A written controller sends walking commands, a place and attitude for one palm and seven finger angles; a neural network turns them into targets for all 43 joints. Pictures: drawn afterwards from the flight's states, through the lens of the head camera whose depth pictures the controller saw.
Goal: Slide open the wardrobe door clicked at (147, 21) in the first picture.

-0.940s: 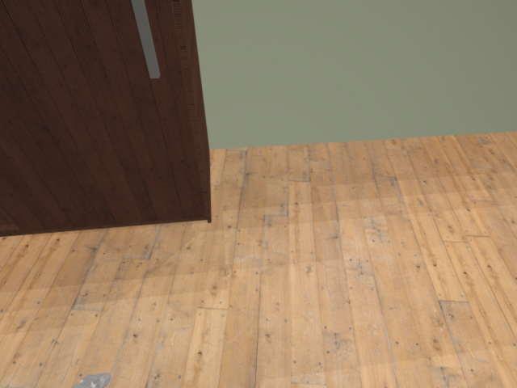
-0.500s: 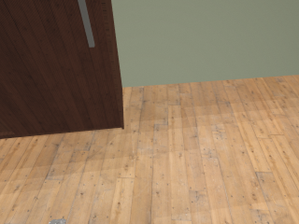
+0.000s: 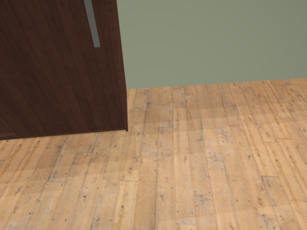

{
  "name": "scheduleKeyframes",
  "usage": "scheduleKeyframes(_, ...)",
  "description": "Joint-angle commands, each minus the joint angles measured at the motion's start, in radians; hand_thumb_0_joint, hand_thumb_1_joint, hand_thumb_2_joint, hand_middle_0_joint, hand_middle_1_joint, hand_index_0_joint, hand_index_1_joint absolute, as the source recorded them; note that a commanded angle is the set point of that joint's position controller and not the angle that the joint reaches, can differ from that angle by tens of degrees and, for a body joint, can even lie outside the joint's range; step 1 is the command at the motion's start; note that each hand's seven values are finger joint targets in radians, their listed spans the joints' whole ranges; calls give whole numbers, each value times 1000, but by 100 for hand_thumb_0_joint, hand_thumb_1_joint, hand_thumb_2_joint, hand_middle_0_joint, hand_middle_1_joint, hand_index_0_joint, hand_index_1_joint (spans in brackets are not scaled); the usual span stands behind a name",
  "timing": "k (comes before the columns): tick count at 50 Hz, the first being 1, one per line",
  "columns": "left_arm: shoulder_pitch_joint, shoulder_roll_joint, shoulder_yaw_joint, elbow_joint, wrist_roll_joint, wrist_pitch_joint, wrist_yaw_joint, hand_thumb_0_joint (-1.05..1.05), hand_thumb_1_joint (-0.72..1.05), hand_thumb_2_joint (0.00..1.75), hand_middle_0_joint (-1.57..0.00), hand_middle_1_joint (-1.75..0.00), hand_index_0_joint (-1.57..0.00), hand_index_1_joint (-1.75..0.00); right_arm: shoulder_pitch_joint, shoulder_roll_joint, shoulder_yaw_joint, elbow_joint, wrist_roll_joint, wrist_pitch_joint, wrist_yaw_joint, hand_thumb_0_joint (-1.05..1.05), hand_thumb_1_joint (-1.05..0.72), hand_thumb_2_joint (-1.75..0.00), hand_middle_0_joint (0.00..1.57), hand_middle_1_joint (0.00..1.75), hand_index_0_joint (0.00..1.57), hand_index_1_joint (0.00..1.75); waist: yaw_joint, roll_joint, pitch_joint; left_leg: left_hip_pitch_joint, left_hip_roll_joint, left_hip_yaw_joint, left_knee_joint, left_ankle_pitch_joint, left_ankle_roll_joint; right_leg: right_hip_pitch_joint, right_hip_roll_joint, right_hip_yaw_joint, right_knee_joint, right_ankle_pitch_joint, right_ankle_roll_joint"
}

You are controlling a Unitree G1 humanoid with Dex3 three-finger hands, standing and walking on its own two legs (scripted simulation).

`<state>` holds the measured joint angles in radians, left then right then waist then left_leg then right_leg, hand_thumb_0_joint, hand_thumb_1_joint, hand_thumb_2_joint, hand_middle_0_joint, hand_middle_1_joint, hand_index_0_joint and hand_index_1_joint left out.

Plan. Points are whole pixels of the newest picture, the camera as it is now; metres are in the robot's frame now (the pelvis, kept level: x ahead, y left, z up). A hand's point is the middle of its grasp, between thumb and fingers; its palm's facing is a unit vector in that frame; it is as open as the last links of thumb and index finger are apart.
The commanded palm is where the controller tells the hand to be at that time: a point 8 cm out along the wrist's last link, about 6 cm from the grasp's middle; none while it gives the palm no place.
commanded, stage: look at it before walking up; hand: right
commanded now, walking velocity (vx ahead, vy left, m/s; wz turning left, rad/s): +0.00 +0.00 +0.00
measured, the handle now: (90, 11) +0.95 +0.36 +0.17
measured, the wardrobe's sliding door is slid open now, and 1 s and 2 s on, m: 0.00 0.00 0.00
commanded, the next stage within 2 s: walk to a spot facing it in 0.50 s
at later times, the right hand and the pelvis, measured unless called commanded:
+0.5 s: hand out of the picture +0.08 -0.24 -0.16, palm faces -0.03 +0.94 -0.33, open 7.4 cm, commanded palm none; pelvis +0.01 +0.00 +0.00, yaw +0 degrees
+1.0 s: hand out of the picture +0.07 -0.18 -0.18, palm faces -0.15 +0.95 -0.27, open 7.4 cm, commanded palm none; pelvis -0.01 +0.02 -0.02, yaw +11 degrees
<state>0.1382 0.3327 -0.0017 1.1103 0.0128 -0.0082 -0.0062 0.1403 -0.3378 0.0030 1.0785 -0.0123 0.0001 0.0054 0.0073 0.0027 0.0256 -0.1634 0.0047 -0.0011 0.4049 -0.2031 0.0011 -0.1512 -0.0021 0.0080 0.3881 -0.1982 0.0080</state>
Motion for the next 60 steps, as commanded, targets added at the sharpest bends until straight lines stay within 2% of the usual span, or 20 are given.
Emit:
scheduleKeyframes(1,-59,207,39,-62,-3,-24,15,0,90,90,-20,-30,-20,-30,-52,-208,-37,-59,1,-25,-16,0,-90,-90,20,30,20,30,-10,4,-19,-13,115,-120,-101,-13,31,-20,-104,106,-83,41,-36)
scheduleKeyframes(31,-74,213,39,-60,-4,-27,21,0,90,90,-20,-30,-20,-30,-46,-209,-39,-55,1,-27,-18,0,-90,-90,20,30,20,30,-10,-8,-54,25,113,-112,-86,153,31,44,-120,89,-81,150,-31)
scheduleKeyframes(32,-67,206,40,-63,-4,-25,23,0,90,90,-20,-30,-20,-30,-48,-203,-41,-60,1,-22,-17,0,-90,-90,20,30,20,30,-9,-5,-45,7,109,-119,-78,172,32,48,-123,76,-65,150,-29)
scheduleKeyframes(35,1,92,26,-66,-2,-2,30,0,90,90,-20,-30,-20,-30,10,-104,-28,-65,1,10,-22,0,-90,-90,20,30,20,30,-3,14,-41,-33,107,-137,-17,257,22,40,-126,21,1,163,-8)
scheduleKeyframes(38,20,105,44,-100,-1,12,36,0,90,90,-20,-30,-20,-30,25,-110,-43,-101,-4,28,-18,0,-90,-90,20,30,20,30,-1,11,-27,-92,89,-157,38,254,27,20,-142,6,37,121,-12)
scheduleKeyframes(40,18,114,56,-131,1,18,39,0,90,90,-20,-30,-20,-30,28,-107,-50,-131,-6,37,-13,0,-90,-90,20,30,20,30,2,-9,-17,-149,65,-158,86,208,25,9,-163,15,35,64,-24)
scheduleKeyframes(42,12,127,69,-153,2,19,40,0,90,90,-20,-30,-20,-30,32,-89,-55,-156,-6,42,-6,0,-90,-90,20,30,20,30,1,-77,-19,-199,20,-127,179,143,13,6,-215,52,2,33,-53)
scheduleKeyframes(43,12,138,74,-164,2,18,40,0,90,90,-20,-30,-20,-30,37,-74,-58,-166,-5,44,-3,0,-90,-90,20,30,20,30,-3,-122,-18,-203,-3,-90,271,67,5,-20,-265,84,-27,39,-83)
scheduleKeyframes(44,3,140,80,-174,2,14,40,0,90,90,-20,-30,-20,-30,49,-58,-60,-175,-6,48,0,0,-90,-90,20,30,20,30,-10,-174,-22,-222,-20,-45,390,-129,-8,-27,-324,113,-57,109,-127)
scheduleKeyframes(45,-6,136,84,-184,3,10,39,0,90,90,-20,-30,-20,-30,55,-44,-67,-186,-7,52,2,0,-90,-90,20,30,20,30,-13,-206,-22,-233,-11,-20,485,-266,-18,-33,-368,120,-66,192,-168)
scheduleKeyframes(46,-24,127,86,-197,4,8,40,0,90,90,-20,-30,-20,-30,71,-38,-71,-194,-6,53,3,0,-90,-90,20,30,20,30,-24,-202,-28,-225,13,-35,514,-305,-16,-43,-383,105,-47,249,-184)
scheduleKeyframes(47,-44,125,88,-211,7,8,40,0,90,90,-20,-30,-20,-30,93,-32,-75,-195,-5,53,6,0,-90,-90,20,30,20,30,-39,-192,-25,-192,35,-33,479,-306,-11,-70,-378,58,-9,265,-171)
scheduleKeyframes(49,-77,116,94,-225,10,15,39,0,90,90,-20,-30,-20,-30,190,-23,-83,-179,-9,41,11,0,-90,-90,20,30,20,30,-89,-124,-53,-56,29,4,250,-131,-9,-122,-302,-46,179,202,-87)
scheduleKeyframes(50,-57,77,90,-232,2,26,34,0,90,90,-20,-30,-20,-30,232,-76,-96,-169,-17,27,7,0,-90,-90,20,30,20,30,-102,69,-48,7,99,-119,34,67,10,-215,-193,-130,409,5,-6)
scheduleKeyframes(51,-39,-12,74,-267,0,30,29,0,90,90,-20,-30,-20,-30,247,-184,-113,-176,-25,11,-12,0,-90,-90,20,30,20,30,-88,393,-19,30,337,-558,-107,336,82,-466,-24,-132,680,-397,60)
scheduleKeyframes(52,-60,21,77,-276,-2,35,33,0,90,90,-20,-30,-20,-30,257,-169,-110,-181,-9,17,-24,0,-90,-90,20,30,20,30,-93,281,-33,-9,359,-557,-126,366,149,-429,-40,14,752,-388,41)
scheduleKeyframes(53,-37,20,84,-267,-3,35,31,0,90,90,-20,-30,-20,-30,205,-143,-109,-196,-8,17,-28,0,-90,-90,20,30,20,30,-57,219,-31,-21,325,-481,-116,277,176,-426,-68,24,766,-319,37)
scheduleKeyframes(55,-42,23,85,-243,0,31,28,0,90,90,-20,-30,-20,-30,122,-98,-104,-222,-6,15,-24,0,-90,-90,20,30,20,30,-37,170,-13,-56,245,-441,-97,178,169,-425,-82,32,791,-215,46)
scheduleKeyframes(57,-21,8,85,-228,3,33,26,0,90,90,-20,-30,-20,-30,127,-69,-98,-224,-2,7,-21,0,-90,-90,20,30,20,30,-27,106,-48,-29,199,-382,-81,222,152,-407,-72,24,767,-153,57)
scheduleKeyframes(60,-12,-4,84,-222,4,37,30,0,90,90,-20,-30,-20,-30,156,-66,-104,-216,-3,5,-23,0,-90,-90,20,30,20,30,-35,79,-92,34,180,-376,-70,242,142,-415,-61,22,738,-130,67)
